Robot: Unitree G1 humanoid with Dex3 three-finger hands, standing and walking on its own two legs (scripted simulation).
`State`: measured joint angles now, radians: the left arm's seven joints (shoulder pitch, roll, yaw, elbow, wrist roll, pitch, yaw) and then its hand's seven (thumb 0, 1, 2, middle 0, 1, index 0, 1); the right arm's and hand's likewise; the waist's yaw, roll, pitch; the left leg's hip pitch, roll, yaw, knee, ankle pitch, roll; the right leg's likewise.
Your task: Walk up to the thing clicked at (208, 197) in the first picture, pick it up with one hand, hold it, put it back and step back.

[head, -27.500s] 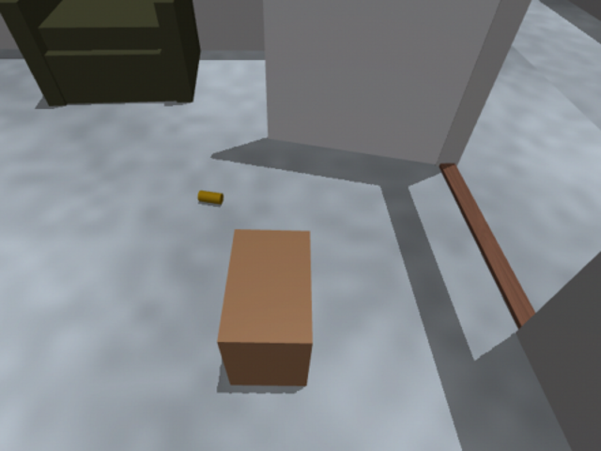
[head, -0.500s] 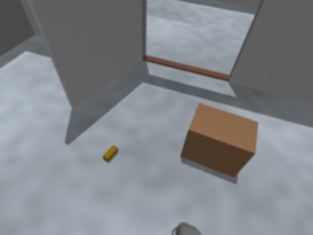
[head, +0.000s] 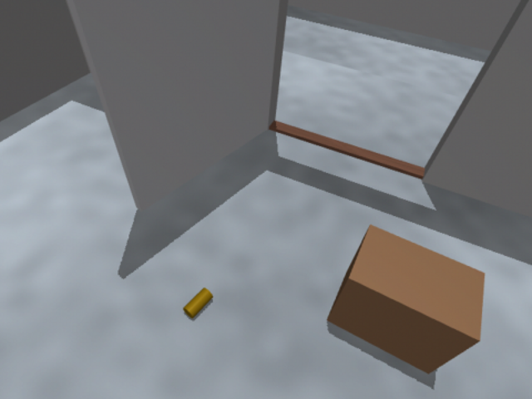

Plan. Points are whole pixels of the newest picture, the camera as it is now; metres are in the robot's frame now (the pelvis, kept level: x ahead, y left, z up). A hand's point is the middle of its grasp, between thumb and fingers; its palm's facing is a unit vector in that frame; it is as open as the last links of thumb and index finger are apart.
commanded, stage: walk up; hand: left
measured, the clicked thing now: (198, 302) +0.60 +0.22 -0.73
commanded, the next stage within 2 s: none
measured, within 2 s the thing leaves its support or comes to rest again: neither
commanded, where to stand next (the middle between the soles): +0.21 -0.02 m, yaw -1 degrees
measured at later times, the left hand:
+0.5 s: hand (120, 347) +0.24 +0.25 -0.13, palm faces -0.09 -0.92 -0.39, open 7.4 cm
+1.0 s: hand (120, 346) +0.25 +0.25 -0.14, palm faces -0.02 -0.95 -0.33, open 7.4 cm
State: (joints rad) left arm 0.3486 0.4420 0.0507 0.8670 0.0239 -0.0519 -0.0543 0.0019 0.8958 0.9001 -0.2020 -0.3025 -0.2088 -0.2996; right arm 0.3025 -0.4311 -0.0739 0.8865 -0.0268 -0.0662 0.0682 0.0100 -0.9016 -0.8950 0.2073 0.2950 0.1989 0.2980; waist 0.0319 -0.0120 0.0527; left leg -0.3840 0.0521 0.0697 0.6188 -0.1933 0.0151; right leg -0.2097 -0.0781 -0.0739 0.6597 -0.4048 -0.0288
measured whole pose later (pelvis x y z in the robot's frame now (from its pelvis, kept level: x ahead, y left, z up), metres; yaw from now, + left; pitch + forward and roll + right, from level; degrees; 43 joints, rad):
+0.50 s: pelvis +0.13 -0.02 +0.00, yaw -2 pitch -3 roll +0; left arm 0.18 0.38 0.04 0.89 0.02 -0.05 -0.03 0.00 0.90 0.90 -0.20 -0.30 -0.20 -0.30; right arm 0.30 -0.40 -0.02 0.89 0.00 -0.03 0.01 0.01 -0.90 -0.89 0.21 0.30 0.20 0.30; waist -0.02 0.03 0.13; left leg -0.28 0.04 0.05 0.88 -0.52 0.03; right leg -0.38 -0.04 -0.05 0.65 -0.22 -0.02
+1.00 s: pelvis +0.18 +0.00 +0.02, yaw +0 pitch -2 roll +0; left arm 0.14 0.37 0.00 1.10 0.00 0.00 -0.02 0.00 0.90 0.90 -0.20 -0.30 -0.21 -0.30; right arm 0.11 -0.36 0.01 1.07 0.00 -0.03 0.01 0.01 -0.90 -0.89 0.21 0.30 0.20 0.30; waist 0.02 -0.01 0.07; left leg -0.22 0.02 0.03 0.51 -0.25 0.00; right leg -0.21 -0.03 -0.04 0.49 -0.23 0.02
